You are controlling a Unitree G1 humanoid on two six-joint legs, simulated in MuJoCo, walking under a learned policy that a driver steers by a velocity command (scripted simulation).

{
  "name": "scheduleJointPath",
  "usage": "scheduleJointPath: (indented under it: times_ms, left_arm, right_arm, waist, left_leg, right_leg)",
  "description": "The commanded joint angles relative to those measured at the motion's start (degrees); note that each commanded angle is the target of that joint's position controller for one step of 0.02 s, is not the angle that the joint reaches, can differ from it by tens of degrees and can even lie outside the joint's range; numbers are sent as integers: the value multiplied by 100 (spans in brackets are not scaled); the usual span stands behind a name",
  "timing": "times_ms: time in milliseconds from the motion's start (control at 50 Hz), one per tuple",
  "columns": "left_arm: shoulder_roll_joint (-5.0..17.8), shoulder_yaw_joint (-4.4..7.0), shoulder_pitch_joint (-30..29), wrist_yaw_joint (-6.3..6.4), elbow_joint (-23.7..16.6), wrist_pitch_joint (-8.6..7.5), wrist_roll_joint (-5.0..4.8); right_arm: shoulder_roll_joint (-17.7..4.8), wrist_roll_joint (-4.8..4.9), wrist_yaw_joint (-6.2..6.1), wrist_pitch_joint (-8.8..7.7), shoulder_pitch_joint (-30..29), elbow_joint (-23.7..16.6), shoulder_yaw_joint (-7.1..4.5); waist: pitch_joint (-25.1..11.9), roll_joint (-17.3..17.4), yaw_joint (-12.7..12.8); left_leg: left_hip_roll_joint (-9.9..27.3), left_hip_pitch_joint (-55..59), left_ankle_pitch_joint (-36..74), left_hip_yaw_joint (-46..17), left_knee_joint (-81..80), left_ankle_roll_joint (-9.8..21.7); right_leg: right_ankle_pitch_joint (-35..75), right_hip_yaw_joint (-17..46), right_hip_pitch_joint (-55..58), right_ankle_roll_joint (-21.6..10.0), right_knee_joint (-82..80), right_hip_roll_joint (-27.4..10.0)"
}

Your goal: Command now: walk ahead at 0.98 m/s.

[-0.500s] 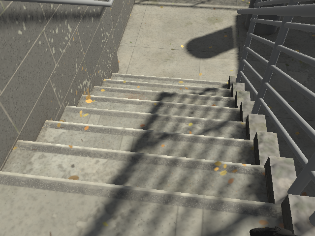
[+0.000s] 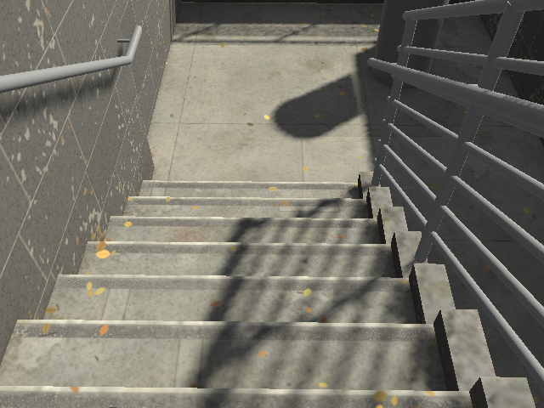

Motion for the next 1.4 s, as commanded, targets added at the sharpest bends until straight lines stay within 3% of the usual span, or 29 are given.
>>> scheduleJointPath:
  times_ms: [20,80,100,120,200,280,300,400,480,500,520,580,620,660,700,780,840,880,920,940,980,1020,1080,1140,1200,1220,1240,1320,1400]
  left_arm:
    - [700,231,1017,111,134,-51,-27]
    - [1397,665,4684,291,1145,49,69]
    - [1518,650,4171,224,1169,-13,22]
    - [1040,394,3372,73,803,-178,106]
    - [702,263,1687,226,365,-376,-1]
    - [1568,430,2353,191,661,-564,-43]
    - [919,309,2570,261,794,-722,-181]
    - [986,301,2695,472,752,-515,-237]
    - [1365,487,1892,648,663,-70,-168]
    - [890,396,1602,668,426,-34,-127]
    - [153,208,2417,660,27,-109,-260]
    - [755,278,2496,664,442,-148,143]
    - [725,257,1227,466,74,58,315]
    - [706,215,1872,382,416,103,247]
    - [499,109,1304,188,345,-124,-82]
    - [451,-19,567,213,61,69,-171]
    - [1154,355,3947,352,1004,63,7]
    - [925,105,3471,215,997,-95,22]
    - [726,151,3364,184,1114,-131,-149]
    - [800,133,2937,259,1077,-224,-97]
    - [364,-119,2208,382,899,-314,-53]
    - [1158,107,2606,406,1017,-373,22]
    - [406,-48,2301,511,1073,-545,-418]
    - [589,-2,2625,557,1227,-227,-194]
    - [680,8,2324,585,1409,34,50]
    - [334,71,2777,570,1269,50,-108]
    - [252,-25,3855,665,1056,99,-450]
    - [446,-72,2682,690,924,428,154]
    - [112,-87,2703,585,1308,657,76]
  right_arm:
    - [-1106,7,-48,-110,-662,-449,-171]
    - [-1532,8,-143,52,-2131,-585,-358]
    - [-518,-7,-88,-19,-1482,-634,-197]
    - [92,126,-156,-146,-927,-853,14]
    - [-587,-281,-133,336,-1475,-1090,-208]
    - [-454,-295,84,718,-947,-984,-143]
    - [-760,-140,64,553,-1633,-1169,-279]
    - [-378,-144,229,350,-2585,-1330,-25]
    - [-987,-310,-53,539,984,-255,-377]
    - [-1299,-219,38,484,994,-301,-452]
    - [-1375,-249,118,344,501,-466,-271]
    - [-914,-104,80,160,254,-281,-287]
    - [-498,-74,-28,99,-372,-205,-81]
    - [-1117,-301,-66,68,-667,-270,-243]
    - [-589,59,-174,-111,-877,-201,-134]
    - [-663,-86,-232,193,-433,20,-157]
    - [-955,-151,-257,354,-998,19,-235]
    - [7,112,-389,283,-659,-634,-44]
    - [-503,-202,-389,384,-326,-171,-169]
    - [-538,-341,-358,411,-532,-310,-181]
    - [-640,-306,-192,589,-1538,-442,-240]
    - [-297,-347,-148,718,-969,-8,-159]
    - [-272,-208,28,328,-1537,-50,-93]
    - [-200,-101,37,436,-2181,-407,26]
    - [-813,-83,10,453,1205,617,-212]
    - [-1496,-92,67,492,1048,630,-345]
    - [-1294,-113,114,499,437,406,-209]
    - [-832,-107,-47,360,-616,-62,28]
    - [-412,6,-177,334,-568,40,266]
  waist:
    - [-57,449,970]
    - [-819,414,3130]
    - [-539,-1683,2167]
    - [-271,-1530,1283]
    - [626,565,217]
    - [51,-238,3]
    - [340,267,233]
    - [286,-275,625]
    - [-381,-156,-1178]
    - [96,610,-1266]
    - [-210,1182,146]
    - [-617,210,295]
    - [721,54,586]
    - [438,403,881]
    - [387,126,993]
    - [911,955,286]
    - [-34,-210,2181]
    - [24,-1145,863]
    - [9,219,621]
    - [-48,-610,392]
    - [1232,-36,38]
    - [675,-296,-11]
    - [423,340,106]
    - [703,-355,676]
    - [-671,-398,-769]
    - [-425,1349,-474]
    - [-1142,975,566]
    - [-273,457,655]
    - [-310,334,962]
  left_leg:
    - [1467,-1116,6606,150,734,528]
    - [982,-2959,6298,169,6158,331]
    - [-75,-4493,-304,-303,8673,221]
    - [-286,-5680,-1225,-1569,9151,379]
    - [712,-5203,258,-1758,6708,-70]
    - [572,-3054,1971,-242,5763,-145]
    - [802,-3811,3686,-756,4412,-36]
    - [389,-1910,4907,151,2658,-160]
    - [927,667,4399,-276,1154,613]
    - [1533,536,4495,-1121,775,931]
    - [2077,1490,7941,-1575,3176,376]
    - [2495,440,2396,-2787,2839,1072]
    - [2224,-2859,1992,-2839,2163,1138]
    - [1784,-4196,2524,-2053,2802,942]
    - [867,-5262,-155,-1052,3083,523]
    - [1067,-4157,1212,-956,4126,566]
    - [351,-4129,2597,-368,10014,394]
    - [-313,-7115,-2399,-1246,11890,705]
    - [309,-7545,-1348,-1423,10057,680]
    - [578,-7508,-560,-1697,8868,393]
    - [768,-5942,789,-1236,6059,-278]
    - [601,-4470,1837,-489,6228,-259]
    - [391,-2294,5838,-38,3130,-121]
    - [394,-2478,4513,26,2141,-184]
    - [518,411,5644,236,1658,164]
    - [1965,917,8614,-1324,1268,900]
    - [2987,2492,8862,-2145,2812,1132]
    - [2810,-1721,3973,-2232,1583,1524]
    - [1841,-3539,6270,-916,1887,952]
  right_leg:
    - [-192,-326,2234,-372,629,556]
    - [-1589,-46,5616,-889,214,601]
    - [-1972,1102,5807,-1009,-450,-280]
    - [154,2665,5476,-1257,-475,-1033]
    - [-2015,2812,1949,-1361,-1271,-1304]
    - [-1711,1544,783,-1100,-1443,-767]
    - [-3100,1156,1137,-736,-804,-249]
    - [-3761,385,1092,-381,221,-12]
    - [-185,-101,1202,-272,6032,200]
    - [-4559,80,7,-376,8236,1019]
    - [-4795,1351,-1523,-438,7354,931]
    - [-3231,1675,-2609,-302,5747,229]
    - [-1959,1573,-1348,329,3164,46]
    - [-777,719,592,416,2668,433]
    - [2688,317,2079,267,474,410]
    - [1284,-305,2476,86,-428,517]
    - [-137,329,4735,-896,-2204,136]
    - [4327,1742,5858,-727,423,-1211]
    - [-217,2075,4861,-861,-230,-1246]
    - [-2288,3015,4127,-1105,-540,-1570]
    - [-1337,2431,980,-1151,-1013,-1083]
    - [972,2009,582,-1011,-386,-991]
    - [-2183,509,-272,-343,670,364]
    - [-866,836,1108,-376,1377,24]
    - [359,510,1325,-232,5106,196]
    - [-5819,82,123,159,8262,1632]
    - [-6287,661,-1732,93,8181,1246]
    - [-3340,1225,-800,149,5591,451]
    - [-1722,866,1530,474,2579,402]
Velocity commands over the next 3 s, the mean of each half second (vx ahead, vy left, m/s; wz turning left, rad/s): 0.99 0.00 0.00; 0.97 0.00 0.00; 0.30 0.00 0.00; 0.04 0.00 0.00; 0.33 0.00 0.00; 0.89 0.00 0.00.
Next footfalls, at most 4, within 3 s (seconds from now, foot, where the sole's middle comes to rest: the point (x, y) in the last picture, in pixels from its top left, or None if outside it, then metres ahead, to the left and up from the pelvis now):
0.08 right None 0.22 -0.09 -0.77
0.50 left None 0.51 0.09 -0.94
0.84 right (281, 351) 0.80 -0.06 -1.12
1.20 left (239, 296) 1.13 0.07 -1.30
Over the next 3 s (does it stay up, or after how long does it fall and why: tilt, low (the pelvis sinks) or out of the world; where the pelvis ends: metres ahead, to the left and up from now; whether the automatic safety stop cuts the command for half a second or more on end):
stays up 1.38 0.03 -0.72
